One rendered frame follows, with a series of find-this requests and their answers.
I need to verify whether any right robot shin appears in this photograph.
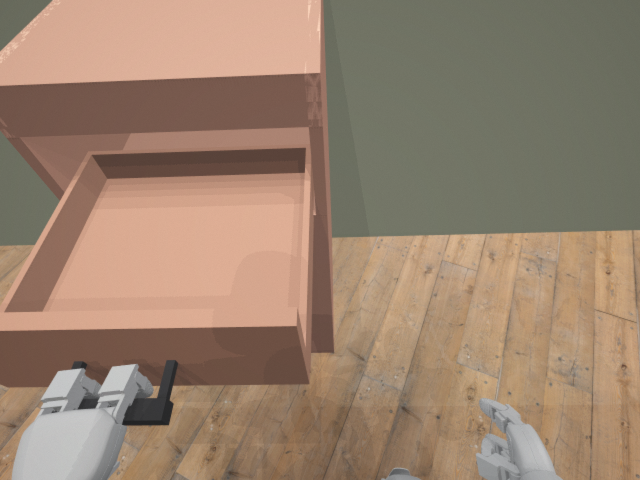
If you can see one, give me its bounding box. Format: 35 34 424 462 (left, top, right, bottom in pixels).
388 468 410 476

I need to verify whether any cabinet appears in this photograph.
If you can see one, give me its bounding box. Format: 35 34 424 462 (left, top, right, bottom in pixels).
0 0 334 353

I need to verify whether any left robot hand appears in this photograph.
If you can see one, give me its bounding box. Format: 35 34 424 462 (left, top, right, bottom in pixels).
12 364 154 480

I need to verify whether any right robot hand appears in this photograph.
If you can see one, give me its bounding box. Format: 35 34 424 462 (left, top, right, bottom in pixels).
476 398 556 480

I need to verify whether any drawer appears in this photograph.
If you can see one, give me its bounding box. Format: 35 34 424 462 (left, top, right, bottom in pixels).
0 144 314 387

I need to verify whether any handle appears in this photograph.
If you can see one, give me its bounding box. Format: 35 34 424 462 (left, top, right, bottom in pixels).
52 360 178 426

